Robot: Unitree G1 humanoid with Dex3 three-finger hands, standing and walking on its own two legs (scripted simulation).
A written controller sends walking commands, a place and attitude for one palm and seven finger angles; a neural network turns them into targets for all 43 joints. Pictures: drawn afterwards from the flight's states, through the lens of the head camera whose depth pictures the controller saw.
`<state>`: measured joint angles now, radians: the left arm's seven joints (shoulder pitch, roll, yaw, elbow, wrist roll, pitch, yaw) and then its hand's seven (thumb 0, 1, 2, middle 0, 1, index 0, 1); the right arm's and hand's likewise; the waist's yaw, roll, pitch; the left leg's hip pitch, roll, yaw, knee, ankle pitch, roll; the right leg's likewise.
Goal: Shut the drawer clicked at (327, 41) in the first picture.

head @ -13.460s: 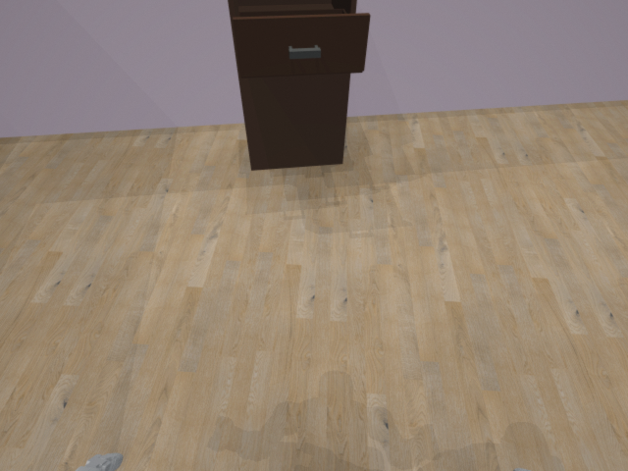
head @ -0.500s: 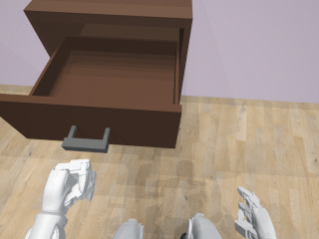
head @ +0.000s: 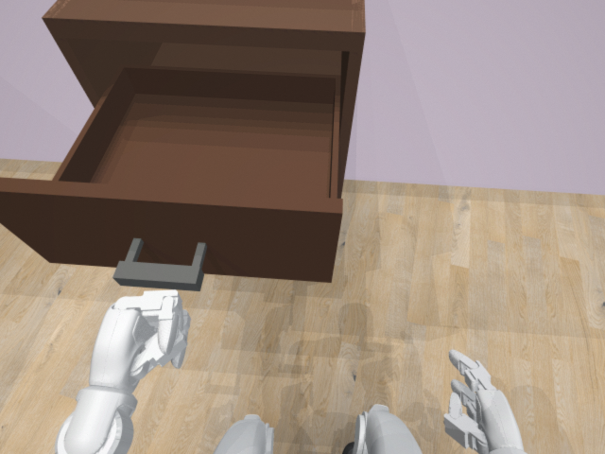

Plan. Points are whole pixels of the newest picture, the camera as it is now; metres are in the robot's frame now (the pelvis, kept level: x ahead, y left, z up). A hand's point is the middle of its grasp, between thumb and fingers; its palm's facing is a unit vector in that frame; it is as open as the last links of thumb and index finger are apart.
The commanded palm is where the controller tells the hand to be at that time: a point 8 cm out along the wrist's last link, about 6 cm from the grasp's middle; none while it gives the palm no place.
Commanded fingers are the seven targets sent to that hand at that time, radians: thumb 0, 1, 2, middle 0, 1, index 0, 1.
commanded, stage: push the drawer shut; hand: left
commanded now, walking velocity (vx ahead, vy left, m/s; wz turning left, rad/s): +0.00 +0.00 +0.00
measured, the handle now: (164, 261) +0.34 +0.20 +0.05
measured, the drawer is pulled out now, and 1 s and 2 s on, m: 0.30 0.20 0.08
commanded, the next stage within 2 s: none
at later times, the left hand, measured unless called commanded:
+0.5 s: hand (178, 312) +0.28 +0.16 +0.05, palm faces -0.06 -1.00 -0.07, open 2.7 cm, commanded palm +0.29 +0.21 +0.05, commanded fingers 0.00 0.90 0.90 -1.40 -1.60 -1.40 -1.60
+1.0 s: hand (193, 249) +0.36 +0.16 +0.05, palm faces -0.06 -1.00 -0.06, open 2.7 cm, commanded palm +0.36 +0.21 +0.05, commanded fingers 0.00 0.90 0.90 -1.40 -1.60 -1.40 -1.60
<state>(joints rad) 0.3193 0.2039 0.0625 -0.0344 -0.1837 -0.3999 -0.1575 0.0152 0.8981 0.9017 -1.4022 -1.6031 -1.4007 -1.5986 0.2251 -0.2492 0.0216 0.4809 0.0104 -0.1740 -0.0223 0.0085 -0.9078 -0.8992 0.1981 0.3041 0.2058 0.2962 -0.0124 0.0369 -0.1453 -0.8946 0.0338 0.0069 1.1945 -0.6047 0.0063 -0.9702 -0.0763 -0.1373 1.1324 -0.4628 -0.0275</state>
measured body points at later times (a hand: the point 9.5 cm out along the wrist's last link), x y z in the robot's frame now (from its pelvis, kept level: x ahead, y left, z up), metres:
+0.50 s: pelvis -0.02 +0.00 +0.00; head +0.07 +0.00 +0.44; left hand +0.27 +0.22 +0.05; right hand +0.16 -0.24 -0.09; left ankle -0.02 +0.11 -0.64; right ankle +0.05 -0.11 -0.65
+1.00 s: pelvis -0.03 +0.01 +0.01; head +0.08 +0.01 +0.44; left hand +0.36 +0.22 +0.05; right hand +0.10 -0.25 -0.10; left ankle -0.02 +0.11 -0.65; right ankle +0.05 -0.11 -0.65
